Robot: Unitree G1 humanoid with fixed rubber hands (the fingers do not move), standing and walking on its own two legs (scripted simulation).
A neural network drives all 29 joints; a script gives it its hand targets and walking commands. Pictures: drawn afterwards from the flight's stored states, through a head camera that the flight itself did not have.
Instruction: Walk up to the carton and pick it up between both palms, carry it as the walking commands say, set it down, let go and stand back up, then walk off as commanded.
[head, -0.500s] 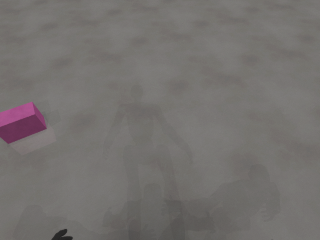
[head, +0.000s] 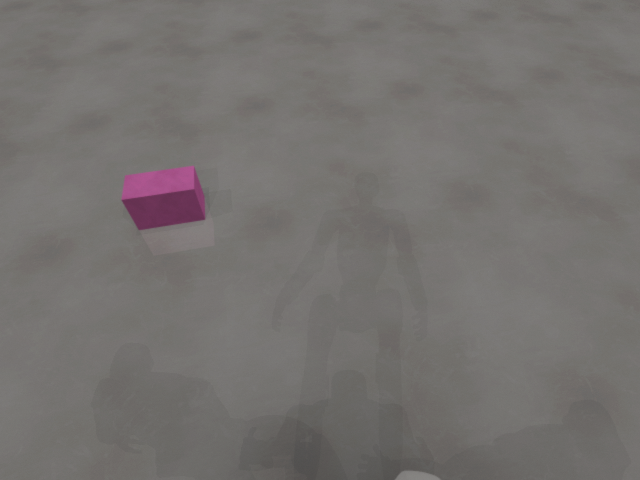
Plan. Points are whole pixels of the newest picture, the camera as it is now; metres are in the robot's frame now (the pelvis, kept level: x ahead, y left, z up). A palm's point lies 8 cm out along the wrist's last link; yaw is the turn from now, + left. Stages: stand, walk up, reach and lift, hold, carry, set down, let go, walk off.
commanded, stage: walk up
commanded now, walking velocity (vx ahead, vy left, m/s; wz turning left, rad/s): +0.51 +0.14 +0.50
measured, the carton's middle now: (166, 198) +1.26 +0.63 -0.68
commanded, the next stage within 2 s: none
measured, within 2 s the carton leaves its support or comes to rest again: neither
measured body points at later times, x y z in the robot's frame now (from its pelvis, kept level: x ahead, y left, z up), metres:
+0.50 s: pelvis +0.18 +0.10 -0.03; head +0.23 +0.10 +0.42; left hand -0.01 +0.30 -0.15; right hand +0.41 -0.11 -0.16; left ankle +0.27 +0.28 -0.74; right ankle +0.02 -0.13 -0.74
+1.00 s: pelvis +0.42 +0.19 +0.00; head +0.41 +0.16 +0.45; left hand +0.39 +0.46 -0.12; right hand +0.52 -0.05 -0.17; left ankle +0.33 +0.32 -0.65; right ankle +0.49 +0.11 -0.74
